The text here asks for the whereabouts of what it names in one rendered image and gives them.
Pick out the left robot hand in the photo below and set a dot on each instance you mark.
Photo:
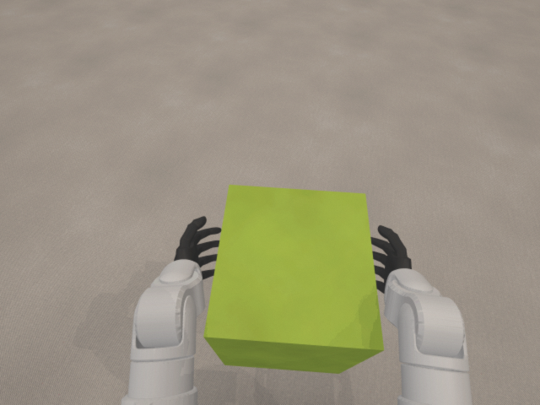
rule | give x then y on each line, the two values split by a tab
190	250

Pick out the right robot hand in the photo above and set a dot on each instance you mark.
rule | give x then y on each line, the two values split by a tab
396	255

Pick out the robot right forearm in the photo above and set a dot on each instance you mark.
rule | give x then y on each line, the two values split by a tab
431	339

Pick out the robot left forearm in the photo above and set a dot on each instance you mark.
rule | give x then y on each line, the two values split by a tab
164	338

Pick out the carton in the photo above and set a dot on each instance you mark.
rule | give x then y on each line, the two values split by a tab
294	282

